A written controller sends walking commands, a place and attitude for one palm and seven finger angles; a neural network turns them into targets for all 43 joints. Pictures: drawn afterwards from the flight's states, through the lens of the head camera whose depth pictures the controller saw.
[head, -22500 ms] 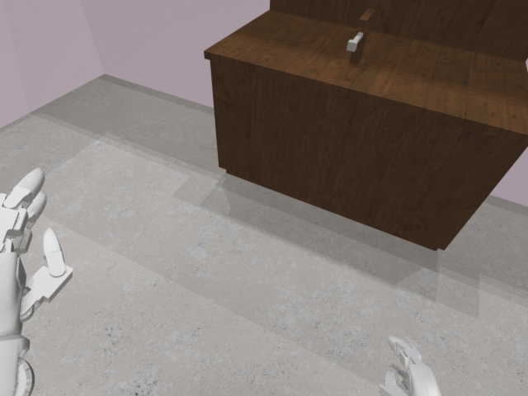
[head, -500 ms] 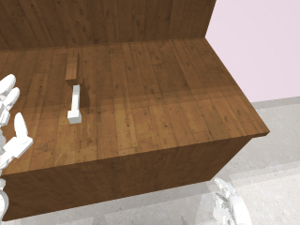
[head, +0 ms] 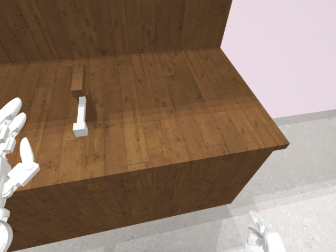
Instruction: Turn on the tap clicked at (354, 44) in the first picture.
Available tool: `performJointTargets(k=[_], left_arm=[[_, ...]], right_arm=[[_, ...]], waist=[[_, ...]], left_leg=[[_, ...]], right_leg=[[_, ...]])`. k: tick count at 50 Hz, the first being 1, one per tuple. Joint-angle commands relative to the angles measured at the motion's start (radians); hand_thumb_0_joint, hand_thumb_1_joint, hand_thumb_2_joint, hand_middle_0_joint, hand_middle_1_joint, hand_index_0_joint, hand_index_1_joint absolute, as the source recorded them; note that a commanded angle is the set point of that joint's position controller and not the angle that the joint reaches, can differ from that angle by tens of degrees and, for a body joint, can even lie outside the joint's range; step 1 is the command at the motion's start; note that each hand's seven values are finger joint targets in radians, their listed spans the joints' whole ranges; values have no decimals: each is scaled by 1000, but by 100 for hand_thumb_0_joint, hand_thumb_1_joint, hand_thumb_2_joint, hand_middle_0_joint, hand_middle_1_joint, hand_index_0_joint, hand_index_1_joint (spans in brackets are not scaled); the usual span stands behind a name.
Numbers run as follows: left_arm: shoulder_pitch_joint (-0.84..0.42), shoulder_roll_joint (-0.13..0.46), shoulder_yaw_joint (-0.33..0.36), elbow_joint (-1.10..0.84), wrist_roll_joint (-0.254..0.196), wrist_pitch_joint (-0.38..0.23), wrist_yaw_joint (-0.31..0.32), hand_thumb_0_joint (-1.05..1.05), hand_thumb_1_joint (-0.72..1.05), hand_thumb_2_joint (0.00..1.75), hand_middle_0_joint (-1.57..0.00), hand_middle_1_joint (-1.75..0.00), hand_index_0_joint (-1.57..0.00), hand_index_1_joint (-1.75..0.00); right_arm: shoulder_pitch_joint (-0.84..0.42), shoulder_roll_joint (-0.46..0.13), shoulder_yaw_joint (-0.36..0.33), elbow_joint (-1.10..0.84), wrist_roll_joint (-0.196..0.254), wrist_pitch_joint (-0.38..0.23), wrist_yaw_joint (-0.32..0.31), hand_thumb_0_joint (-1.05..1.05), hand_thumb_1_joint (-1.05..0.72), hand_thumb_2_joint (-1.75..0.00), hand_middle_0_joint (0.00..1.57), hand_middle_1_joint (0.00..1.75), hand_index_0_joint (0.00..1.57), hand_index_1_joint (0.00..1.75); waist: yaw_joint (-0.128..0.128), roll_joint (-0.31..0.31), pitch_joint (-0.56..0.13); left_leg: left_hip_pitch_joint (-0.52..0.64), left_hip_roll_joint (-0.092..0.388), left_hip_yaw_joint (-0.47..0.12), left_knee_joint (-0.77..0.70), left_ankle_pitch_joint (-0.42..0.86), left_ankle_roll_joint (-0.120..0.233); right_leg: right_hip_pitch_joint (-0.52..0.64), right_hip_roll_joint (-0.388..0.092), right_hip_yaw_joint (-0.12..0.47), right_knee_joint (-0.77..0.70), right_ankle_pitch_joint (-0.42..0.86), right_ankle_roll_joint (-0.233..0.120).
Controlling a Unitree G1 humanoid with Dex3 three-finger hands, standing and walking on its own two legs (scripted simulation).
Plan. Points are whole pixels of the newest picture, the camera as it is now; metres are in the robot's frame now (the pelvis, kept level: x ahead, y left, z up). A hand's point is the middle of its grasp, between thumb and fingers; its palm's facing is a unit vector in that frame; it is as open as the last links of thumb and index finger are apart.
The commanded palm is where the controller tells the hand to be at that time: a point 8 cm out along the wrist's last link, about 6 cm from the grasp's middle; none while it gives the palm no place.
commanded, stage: shuffle to correct the standing spot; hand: left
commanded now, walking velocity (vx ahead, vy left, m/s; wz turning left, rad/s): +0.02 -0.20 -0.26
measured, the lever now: (80, 129) +0.38 +0.26 +0.05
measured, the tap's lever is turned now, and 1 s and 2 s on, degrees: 0 0 0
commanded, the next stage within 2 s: come to a stop and stand still in 0.28 s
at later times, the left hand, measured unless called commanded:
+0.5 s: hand (84, 151) +0.26 +0.18 +0.16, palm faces +0.26 -0.90 -0.34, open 7.4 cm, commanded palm +0.19 +0.23 +0.18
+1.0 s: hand (46, 143) +0.25 +0.24 +0.17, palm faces +0.39 -0.86 -0.34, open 7.4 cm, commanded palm +0.19 +0.26 +0.18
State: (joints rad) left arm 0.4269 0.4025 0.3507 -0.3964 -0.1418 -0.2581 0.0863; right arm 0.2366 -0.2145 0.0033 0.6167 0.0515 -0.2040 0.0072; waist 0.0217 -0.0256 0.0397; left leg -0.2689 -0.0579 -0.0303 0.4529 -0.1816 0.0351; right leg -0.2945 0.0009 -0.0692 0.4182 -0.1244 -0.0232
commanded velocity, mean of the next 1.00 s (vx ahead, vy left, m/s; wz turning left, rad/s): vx -0.01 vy -0.05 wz -0.03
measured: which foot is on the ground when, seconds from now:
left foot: down 0.00-1.00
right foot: down 0.00-1.00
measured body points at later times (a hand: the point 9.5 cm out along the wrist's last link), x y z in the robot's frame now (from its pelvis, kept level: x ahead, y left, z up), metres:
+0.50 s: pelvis +0.02 -0.04 +0.00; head +0.04 -0.04 +0.45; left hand +0.24 +0.23 +0.18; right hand +0.17 -0.29 -0.08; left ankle +0.04 +0.09 -0.74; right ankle +0.06 -0.10 -0.74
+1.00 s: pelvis +0.01 +0.00 +0.00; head +0.02 +0.00 +0.45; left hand +0.23 +0.29 +0.19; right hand +0.18 -0.23 -0.07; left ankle +0.04 +0.09 -0.74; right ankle +0.06 -0.10 -0.74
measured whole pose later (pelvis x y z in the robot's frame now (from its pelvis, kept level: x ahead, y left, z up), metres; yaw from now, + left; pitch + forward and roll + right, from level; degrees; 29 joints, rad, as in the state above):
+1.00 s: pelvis +0.01 +0.00 +0.00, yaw -5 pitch -1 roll -1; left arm 0.29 0.37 0.38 -0.31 -0.07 -0.23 0.10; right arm 0.21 -0.21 0.02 0.56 0.03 -0.17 0.00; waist 0.06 0.01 0.03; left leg -0.23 0.00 0.05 0.45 -0.21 0.03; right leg -0.26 0.06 0.00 0.37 -0.11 -0.03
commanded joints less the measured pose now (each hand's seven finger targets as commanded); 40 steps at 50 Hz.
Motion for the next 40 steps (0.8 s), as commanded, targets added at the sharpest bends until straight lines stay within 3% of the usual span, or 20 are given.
performJointTargets(k=[1, 7, 11, 14, 15, 16, 18, 23, 25, 29, 30, 32, 35, 36, 39, 40], left_arm=[[-109, 162, 104, -201, -7, -61, 11, 0, 90, 90, -20, -30, -20, -30], [-169, 160, 94, -245, 8, -54, 9, 0, 90, 90, -20, -30, -20, -30], [-146, 162, 106, -249, 8, -31, 8, 0, 90, 90, -20, -30, -20, -30], [-103, 166, 122, -255, 3, -17, 8, 0, 90, 90, -20, -30, -20, -30], [-77, 186, 144, -260, -1, -8, 11, 0, 90, 90, -20, -30, -20, -30], [-70, 162, 124, -272, -4, -3, 10, 0, 90, 90, -20, -30, -20, -30], [-47, 170, 140, -269, -7, 6, 13, 0, 90, 90, -20, -30, -20, -30], [19, 154, 138, -282, 1, 16, 21, 0, 90, 90, -20, -30, -20, -30], [39, 167, 151, -275, 9, 23, 29, 0, 90, 90, -20, -30, -20, -30], [49, 145, 133, -282, 18, 30, 37, 0, 90, 90, -20, -30, -20, -30], [46, 159, 143, -283, 21, 38, 41, 0, 90, 90, -20, -30, -20, -30], [40, 135, 121, -263, 23, 44, 40, 0, 90, 90, -20, -30, -20, -30], [24, 151, 126, -266, 31, 55, 44, 0, 90, 90, -20, -30, -20, -30], [15, 121, 95, -273, 31, 55, 41, 0, 90, 90, -20, -30, -20, -30], [-5, 121, 88, -249, 37, 67, 42, 0, 90, 90, -20, -30, -20, -30], [-15, 140, 99, -254, 40, 71, 43, 0, 90, 90, -20, -30, -20, -30]], right_arm=[[-93, -116, -49, -165, -2, -56, -6, 0, -90, -90, 20, 30, 20, 30], [-103, -105, -50, -191, -7, -44, 3, 0, -90, -90, 20, 30, 20, 30], [-113, -94, -49, -195, -15, -28, 3, 0, -90, -90, 20, 30, 20, 30], [-106, -91, -50, -193, -14, -23, 1, 0, -90, -90, 20, 30, 20, 30], [-109, -90, -49, -193, -11, -19, -1, 0, -90, -90, 20, 30, 20, 30], [-108, -84, -46, -194, -15, -15, -3, 0, -90, -90, 20, 30, 20, 30], [-106, -85, -46, -195, -12, -9, -9, 0, -90, -90, 20, 30, 20, 30], [-127, -104, -50, -197, -6, -7, -22, 0, -90, -90, 20, 30, 20, 30], [-147, -108, -49, -189, -1, -5, -29, 0, -90, -90, 20, 30, 20, 30], [-147, -112, -51, -188, 0, 4, -42, 0, -90, -90, 20, 30, 20, 30], [-164, -111, -49, -183, 3, 7, -45, 0, -90, -90, 20, 30, 20, 30], [-157, -113, -49, -184, 0, 15, -50, 0, -90, -90, 20, 30, 20, 30], [-165, -114, -44, -182, 1, 23, -56, 0, -90, -90, 20, 30, 20, 30], [-154, -115, -40, -184, -3, 25, -56, 0, -90, -90, 20, 30, 20, 30], [-156, -115, -35, -191, -5, 28, -58, 0, -90, -90, 20, 30, 20, 30], [-165, -116, -31, -189, -4, 30, -58, 0, -90, -90, 20, 30, 20, 30]], waist=[[2, 72, -127], [10, 131, -127], [6, 77, -135], [-1, 41, -138], [-3, 37, -152], [-9, 35, -153], [-11, 19, -150], [-11, 77, -188], [-10, 71, -196], [-7, 24, -211], [-7, 35, -206], [-8, 4, -191], [-6, 20, -184], [-10, 23, -184], [-7, 7, -148], [-7, 25, -145]], left_leg=[[-12, 166, -145, -136, -134, -33], [-48, 230, -164, -173, -228, -23], [-25, 196, -111, -107, -208, -18], [7, 163, -69, -32, -195, -16], [26, 156, -61, -17, -171, -19], [31, 152, -49, -3, -164, -16], [37, 152, -38, 14, -158, -14], [65, 141, -41, 23, 5, -10], [79, 142, -47, 15, 73, -11], [87, 141, -47, 6, 104, -13], [100, 141, -51, -2, 124, -13], [103, 144, -51, -13, 102, -12], [127, 147, -54, -33, 82, -5], [125, 148, -55, -40, 73, -5], [119, 147, -56, -53, 19, -1], [130, 146, -59, -60, 25, 0]], right_leg=[[48, -85, 142, -48, -132, 18], [43, -55, 157, 48, -122, 20], [32, -74, 189, -13, -123, 3], [-6, -107, 245, -78, -167, -17], [-5, -117, 246, -86, -165, -24], [-11, -121, 251, -93, -163, -27], [-20, -130, 255, -110, -180, -26], [73, -146, 247, -111, 39, -1], [119, -151, 231, -104, 154, 13], [177, -158, 223, -103, 236, 35], [171, -159, 218, -101, 256, 29], [158, -154, 216, -116, 200, 34], [131, -151, 225, -142, 108, 27], [132, -146, 217, -141, 77, 21], [94, -141, 232, -184, -33, 24], [85, -138, 230, -187, -37, 19]])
